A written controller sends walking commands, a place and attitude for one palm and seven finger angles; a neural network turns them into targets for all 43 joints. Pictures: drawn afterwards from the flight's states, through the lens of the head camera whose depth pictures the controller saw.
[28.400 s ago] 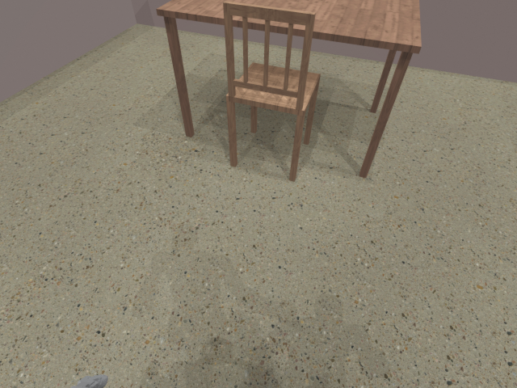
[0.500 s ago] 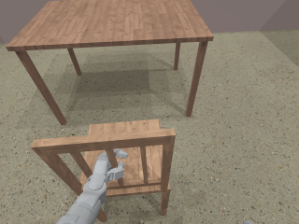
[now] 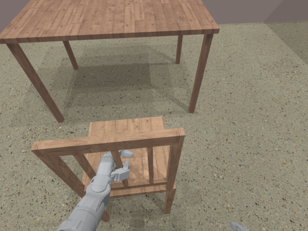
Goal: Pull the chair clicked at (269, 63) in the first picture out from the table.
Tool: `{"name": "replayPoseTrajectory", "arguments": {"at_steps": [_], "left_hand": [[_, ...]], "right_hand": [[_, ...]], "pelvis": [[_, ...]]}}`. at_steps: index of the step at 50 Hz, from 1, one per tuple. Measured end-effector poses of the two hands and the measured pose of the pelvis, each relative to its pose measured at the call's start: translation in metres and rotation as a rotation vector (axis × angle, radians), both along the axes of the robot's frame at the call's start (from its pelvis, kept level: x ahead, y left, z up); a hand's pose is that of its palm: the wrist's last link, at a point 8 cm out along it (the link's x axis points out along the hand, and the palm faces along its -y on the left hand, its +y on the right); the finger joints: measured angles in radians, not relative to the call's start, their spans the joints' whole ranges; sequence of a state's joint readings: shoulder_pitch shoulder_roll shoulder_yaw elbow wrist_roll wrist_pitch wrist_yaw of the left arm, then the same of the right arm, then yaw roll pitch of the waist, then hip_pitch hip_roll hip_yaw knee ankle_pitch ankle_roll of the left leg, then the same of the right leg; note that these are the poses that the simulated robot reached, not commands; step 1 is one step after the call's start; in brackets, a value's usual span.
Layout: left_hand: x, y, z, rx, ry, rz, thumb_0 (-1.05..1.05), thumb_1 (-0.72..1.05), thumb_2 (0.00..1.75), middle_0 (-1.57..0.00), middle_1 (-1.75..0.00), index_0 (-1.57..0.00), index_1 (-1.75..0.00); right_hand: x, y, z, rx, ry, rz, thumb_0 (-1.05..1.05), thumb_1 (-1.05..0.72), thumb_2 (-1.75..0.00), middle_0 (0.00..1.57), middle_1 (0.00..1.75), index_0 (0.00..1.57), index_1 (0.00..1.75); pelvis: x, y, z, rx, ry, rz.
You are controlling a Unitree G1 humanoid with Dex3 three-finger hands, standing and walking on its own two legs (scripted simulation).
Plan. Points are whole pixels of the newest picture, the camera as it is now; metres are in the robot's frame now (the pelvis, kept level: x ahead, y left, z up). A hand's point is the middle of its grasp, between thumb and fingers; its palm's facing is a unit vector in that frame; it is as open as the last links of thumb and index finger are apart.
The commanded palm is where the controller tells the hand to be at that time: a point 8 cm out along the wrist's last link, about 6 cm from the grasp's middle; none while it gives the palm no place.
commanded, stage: open the thumb and straighten the fingers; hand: left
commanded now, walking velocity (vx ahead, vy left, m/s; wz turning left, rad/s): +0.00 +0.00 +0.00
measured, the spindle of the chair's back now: (120, 168) +0.32 +0.11 -0.09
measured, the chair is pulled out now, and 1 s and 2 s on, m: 0.60 0.60 0.60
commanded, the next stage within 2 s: draw the fingers out of the gap in 0.68 s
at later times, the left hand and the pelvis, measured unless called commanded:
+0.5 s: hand (124, 164) +0.32 +0.10 -0.06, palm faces -0.11 -0.98 -0.14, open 15.2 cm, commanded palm +0.30 +0.16 -0.04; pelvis +0.00 -0.01 -0.02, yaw +2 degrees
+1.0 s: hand (118, 173) +0.29 +0.11 -0.06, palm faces -0.10 -0.99 -0.13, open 17.5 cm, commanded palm +0.26 +0.16 -0.04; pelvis +0.01 -0.01 -0.03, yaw +2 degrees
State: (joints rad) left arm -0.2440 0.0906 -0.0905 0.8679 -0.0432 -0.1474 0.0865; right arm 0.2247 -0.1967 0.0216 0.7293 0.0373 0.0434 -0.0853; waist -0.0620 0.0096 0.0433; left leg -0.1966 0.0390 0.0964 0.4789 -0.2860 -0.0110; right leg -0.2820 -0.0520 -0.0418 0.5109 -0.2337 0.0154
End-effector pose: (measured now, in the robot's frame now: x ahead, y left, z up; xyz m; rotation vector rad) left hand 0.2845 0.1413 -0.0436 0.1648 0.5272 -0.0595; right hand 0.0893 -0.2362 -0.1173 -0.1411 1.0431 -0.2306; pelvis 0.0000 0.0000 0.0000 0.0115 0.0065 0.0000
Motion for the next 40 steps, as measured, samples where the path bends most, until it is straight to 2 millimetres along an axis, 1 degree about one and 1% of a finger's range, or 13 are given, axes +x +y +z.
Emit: {"name": "replayPoseTrajectory", "arguments": {"at_steps": [3, 5, 8, 11, 15, 19, 23, 25, 29, 32, 36, 40], "left_hand": [[0.004, 0.003, -0.002, -0.031, -0.029, 0.012, 0.02, 0.67, 0.82, -0.35, -1.34, -0.5, -1.45], [0.006, 0.006, -0.001, -0.029, -0.059, 0.005, 0.02, 0.59, 0.77, -0.39, -1.37, -0.5, -1.45], [0.008, 0.011, 0.002, -0.005, -0.079, -0.013, 0.02, 0.39, 0.67, -0.43, -1.4, -0.5, -1.45], [0.009, 0.017, 0.001, 0.017, -0.058, -0.013, 0.02, 0.13, 0.54, -0.45, -1.4, -0.49, -1.43], [0.012, 0.024, -0.002, 0.027, -0.015, 0.011, 0.01, -0.17, 0.38, -0.44, -1.3, -0.45, -1.31], [0.016, 0.019, 0.0, -0.001, -0.021, 0.003, 0.01, -0.36, 0.29, -0.38, -1.12, -0.38, -1.12], [0.019, 0.009, 0.001, -0.014, -0.038, -0.021, 0.0, -0.46, 0.24, -0.3, -0.87, -0.3, -0.87], [0.022, 0.008, -0.001, -0.006, -0.034, -0.021, 0.0, -0.49, 0.23, -0.26, -0.74, -0.25, -0.74], [0.027, 0.019, -0.001, 0.022, -0.026, 0.011, 0.0, -0.52, 0.21, -0.17, -0.47, -0.16, -0.47], [0.026, 0.026, 0.001, 0.022, -0.032, 0.028, 0.0, -0.53, 0.21, -0.11, -0.29, -0.1, -0.29], [0.019, 0.024, 0.002, 0.008, -0.024, 0.012, -0.01, -0.53, 0.21, -0.05, -0.14, -0.05, -0.14], [0.011, 0.018, -0.004, -0.007, -0.003, -0.004, -0.01, -0.54, 0.2, -0.03, -0.07, -0.02, -0.06]], "right_hand": [[-0.006, -0.013, 0.005, -0.014, -0.007, 0.002, 0.01, -0.91, -0.9, 0.2, 0.3, 0.2, 0.3], [-0.01, -0.022, 0.008, -0.033, -0.011, 0.009, 0.01, -0.91, -0.9, 0.2, 0.3, 0.2, 0.3], [-0.016, -0.034, 0.008, -0.049, -0.009, 0.016, 0.01, -0.91, -0.9, 0.2, 0.3, 0.2, 0.3], [-0.019, -0.04, 0.003, -0.052, -0.002, 0.019, 0.01, -0.91, -0.9, 0.2, 0.29, 0.2, 0.3], [-0.02, -0.039, -0.005, -0.041, -0.003, 0.017, 0.01, -0.91, -0.9, 0.2, 0.29, 0.2, 0.3], [-0.016, -0.031, -0.011, -0.02, -0.015, 0.023, 0.01, -0.91, -0.9, 0.2, 0.29, 0.19, 0.3], [-0.01, -0.023, -0.015, 0.004, -0.03, 0.038, 0.01, -0.91, -0.9, 0.2, 0.29, 0.2, 0.3], [-0.006, -0.02, -0.017, 0.011, -0.035, 0.045, 0.01, -0.91, -0.9, 0.2, 0.29, 0.2, 0.3], [0.001, -0.018, -0.016, 0.014, -0.045, 0.05, 0.01, -0.91, -0.9, 0.2, 0.29, 0.2, 0.3], [0.005, -0.02, -0.016, 0.013, -0.055, 0.054, 0.01, -0.91, -0.9, 0.2, 0.3, 0.2, 0.3], [0.014, -0.024, -0.015, 0.001, -0.065, 0.067, 0.01, -0.91, -0.9, 0.2, 0.3, 0.2, 0.3], [0.024, -0.029, -0.012, -0.021, -0.081, 0.079, 0.01, -0.91, -0.9, 0.2, 0.3, 0.2, 0.3]], "pelvis": [[-0.003, -0.004, -0.003, 0.001, 0.03, 0.013], [-0.005, -0.006, -0.005, -0.001, 0.049, 0.017], [-0.007, -0.006, -0.008, -0.006, 0.072, 0.021], [-0.008, -0.005, -0.011, -0.008, 0.091, 0.023], [-0.009, -0.004, -0.015, -0.006, 0.109, 0.027], [-0.008, -0.004, -0.018, -0.004, 0.122, 0.028], [-0.005, -0.006, -0.021, -0.002, 0.133, 0.029], [-0.005, -0.007, -0.022, 0.0, 0.136, 0.028], [-0.002, -0.009, -0.024, 0.001, 0.141, 0.026], [0.0, -0.01, -0.024, -0.001, 0.146, 0.027], [0.004, -0.01, -0.025, -0.006, 0.15, 0.036], [0.006, -0.01, -0.026, -0.006, 0.151, 0.043]]}}
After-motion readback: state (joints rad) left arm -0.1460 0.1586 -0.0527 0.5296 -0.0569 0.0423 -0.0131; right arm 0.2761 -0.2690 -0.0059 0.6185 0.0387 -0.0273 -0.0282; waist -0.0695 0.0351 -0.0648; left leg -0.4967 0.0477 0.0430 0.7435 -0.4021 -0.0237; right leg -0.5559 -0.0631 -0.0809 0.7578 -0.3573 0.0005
